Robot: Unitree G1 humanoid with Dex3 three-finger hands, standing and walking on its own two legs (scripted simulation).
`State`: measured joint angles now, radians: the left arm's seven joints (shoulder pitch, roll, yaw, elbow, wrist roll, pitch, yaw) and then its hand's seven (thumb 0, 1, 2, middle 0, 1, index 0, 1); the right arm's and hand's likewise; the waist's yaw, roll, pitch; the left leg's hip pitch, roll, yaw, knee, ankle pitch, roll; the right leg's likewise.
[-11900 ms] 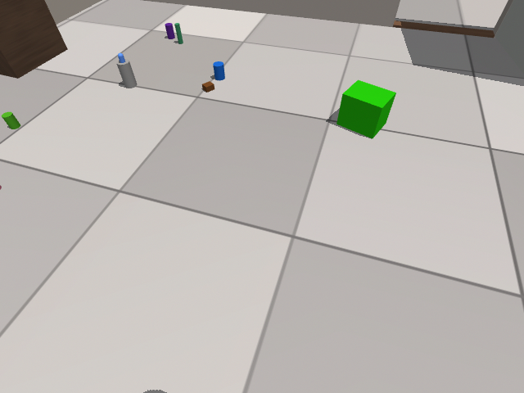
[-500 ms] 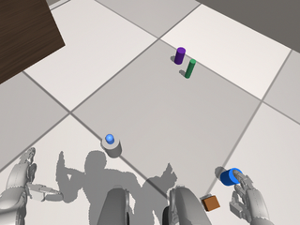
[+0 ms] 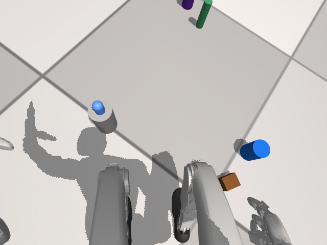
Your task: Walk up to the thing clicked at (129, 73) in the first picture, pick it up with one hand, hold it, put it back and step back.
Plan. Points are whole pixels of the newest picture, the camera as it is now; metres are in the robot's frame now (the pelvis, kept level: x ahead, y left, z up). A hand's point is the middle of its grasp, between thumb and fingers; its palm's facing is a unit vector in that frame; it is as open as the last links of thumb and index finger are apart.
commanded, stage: go down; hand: left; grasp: from the side
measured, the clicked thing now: (102, 115) +0.52 +0.20 -0.37
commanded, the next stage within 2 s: approach in 1.14 s
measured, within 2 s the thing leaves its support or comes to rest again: neither
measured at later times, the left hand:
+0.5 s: hand out of the picture +0.44 +0.38 -0.06, palm faces +0.12 -0.99 -0.07, open 17.3 cm
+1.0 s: hand out of the picture +0.46 +0.40 -0.08, palm faces +0.12 -0.99 -0.06, open 17.1 cm
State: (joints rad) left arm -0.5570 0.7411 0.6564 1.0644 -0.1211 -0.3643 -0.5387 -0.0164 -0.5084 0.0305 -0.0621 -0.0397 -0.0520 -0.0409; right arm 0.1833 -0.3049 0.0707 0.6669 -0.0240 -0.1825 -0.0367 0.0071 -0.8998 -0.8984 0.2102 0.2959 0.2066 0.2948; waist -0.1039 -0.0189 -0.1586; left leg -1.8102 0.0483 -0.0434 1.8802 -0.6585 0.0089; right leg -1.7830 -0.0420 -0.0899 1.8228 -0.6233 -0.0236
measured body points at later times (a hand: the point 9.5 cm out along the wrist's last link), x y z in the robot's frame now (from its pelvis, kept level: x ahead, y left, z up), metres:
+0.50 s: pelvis -0.02 +0.01 -0.08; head +0.21 +0.06 +0.31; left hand +0.43 +0.43 -0.06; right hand +0.09 -0.28 -0.18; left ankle +0.07 +0.12 -0.46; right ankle +0.09 -0.12 -0.46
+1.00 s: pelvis -0.02 +0.01 -0.11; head +0.21 +0.08 +0.27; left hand +0.44 +0.45 -0.07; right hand +0.07 -0.28 -0.20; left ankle +0.07 +0.12 -0.46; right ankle +0.09 -0.12 -0.46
